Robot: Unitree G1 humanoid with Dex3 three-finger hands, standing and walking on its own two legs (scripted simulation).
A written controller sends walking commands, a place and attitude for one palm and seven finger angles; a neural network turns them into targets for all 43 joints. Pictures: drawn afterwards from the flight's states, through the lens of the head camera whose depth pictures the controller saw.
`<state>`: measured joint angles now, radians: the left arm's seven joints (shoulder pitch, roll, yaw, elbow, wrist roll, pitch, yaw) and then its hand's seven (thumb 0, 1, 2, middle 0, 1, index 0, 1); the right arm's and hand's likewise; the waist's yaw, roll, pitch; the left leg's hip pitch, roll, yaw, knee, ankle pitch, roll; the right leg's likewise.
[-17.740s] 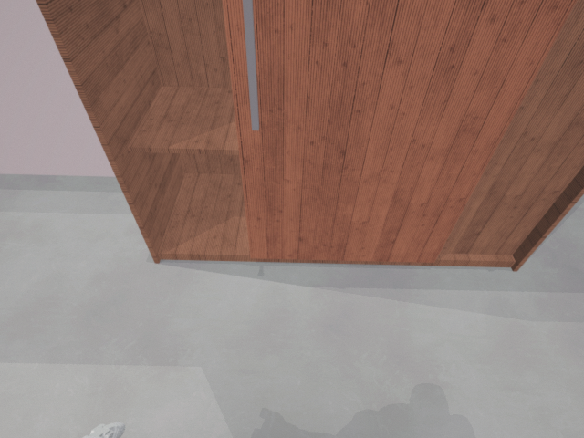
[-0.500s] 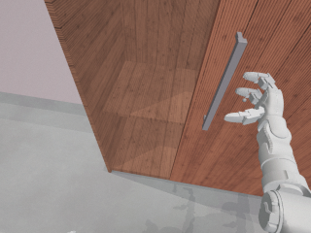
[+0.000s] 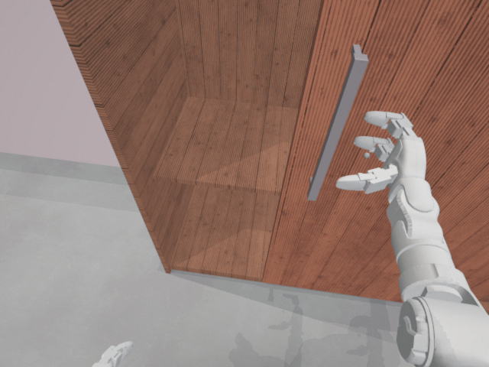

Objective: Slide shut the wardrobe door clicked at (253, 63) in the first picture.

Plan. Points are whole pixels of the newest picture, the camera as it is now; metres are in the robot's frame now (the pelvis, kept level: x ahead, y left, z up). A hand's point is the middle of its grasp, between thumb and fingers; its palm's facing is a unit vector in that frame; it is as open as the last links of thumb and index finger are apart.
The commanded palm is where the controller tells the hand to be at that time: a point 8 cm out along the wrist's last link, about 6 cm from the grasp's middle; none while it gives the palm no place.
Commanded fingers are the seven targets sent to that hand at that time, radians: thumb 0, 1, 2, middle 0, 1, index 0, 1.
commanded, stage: move the hooked fingers beside the handle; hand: right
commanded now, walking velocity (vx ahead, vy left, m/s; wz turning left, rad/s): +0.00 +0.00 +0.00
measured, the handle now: (329, 136) +0.51 -0.09 +0.11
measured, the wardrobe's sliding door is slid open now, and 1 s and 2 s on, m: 0.39 0.39 0.39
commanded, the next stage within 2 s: feel for the door with the fingertips in 0.02 s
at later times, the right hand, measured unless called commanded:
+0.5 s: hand (345, 151) +0.45 -0.11 +0.13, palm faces +0.01 +1.00 +0.01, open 14.0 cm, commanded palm +0.42 -0.16 +0.13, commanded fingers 0.00 0.50 -0.30 0.30 1.20 0.30 1.20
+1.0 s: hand (346, 147) +0.46 -0.11 +0.13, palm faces +0.04 +1.00 +0.01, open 13.7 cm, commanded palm +0.42 -0.16 +0.13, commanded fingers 0.00 0.50 -0.30 0.30 1.20 0.30 1.20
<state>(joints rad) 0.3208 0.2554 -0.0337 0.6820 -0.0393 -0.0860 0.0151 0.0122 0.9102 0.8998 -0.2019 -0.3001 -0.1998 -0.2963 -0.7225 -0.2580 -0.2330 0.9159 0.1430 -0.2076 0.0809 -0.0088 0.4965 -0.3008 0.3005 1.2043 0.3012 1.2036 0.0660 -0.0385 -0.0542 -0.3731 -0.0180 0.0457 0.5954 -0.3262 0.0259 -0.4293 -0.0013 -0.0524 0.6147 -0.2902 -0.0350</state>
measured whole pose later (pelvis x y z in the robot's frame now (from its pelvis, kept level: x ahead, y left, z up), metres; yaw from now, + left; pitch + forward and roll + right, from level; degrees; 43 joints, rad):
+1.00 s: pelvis +0.00 +0.01 +0.00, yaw +1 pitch +7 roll +0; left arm 0.37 0.27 -0.02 0.69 -0.03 -0.07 0.00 0.01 0.91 0.90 -0.20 -0.30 -0.20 -0.30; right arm -0.78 -0.25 -0.25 0.98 0.12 -0.24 0.03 -0.01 0.50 -0.30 0.35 1.23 0.34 1.22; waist 0.09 -0.04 -0.07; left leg -0.41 -0.04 0.04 0.61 -0.33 0.04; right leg -0.46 -0.02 -0.05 0.62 -0.29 -0.02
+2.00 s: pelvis +0.01 +0.01 +0.00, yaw +0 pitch +6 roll +0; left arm 0.32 0.24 -0.01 0.70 -0.03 -0.09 -0.01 0.01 0.91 0.90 -0.20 -0.30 -0.20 -0.30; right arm -0.67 -0.12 -0.11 0.76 0.12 -0.16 -0.09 -0.01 0.50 -0.30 0.29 1.20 0.27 1.19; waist 0.06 -0.04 -0.06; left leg -0.36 -0.03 0.04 0.59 -0.34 0.04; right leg -0.41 -0.01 -0.05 0.61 -0.30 -0.02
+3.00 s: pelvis +0.01 +0.01 +0.00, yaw +1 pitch +6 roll +0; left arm 0.33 0.24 0.00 0.70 -0.02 -0.07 -0.02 0.01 0.91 0.90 -0.20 -0.30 -0.20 -0.30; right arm -0.66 -0.11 -0.10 0.76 0.11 -0.17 -0.12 0.00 0.00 -0.51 0.34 1.28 0.32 1.27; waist 0.06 -0.05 -0.07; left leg -0.36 -0.03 0.04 0.58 -0.34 0.04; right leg -0.40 -0.01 -0.05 0.59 -0.30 -0.02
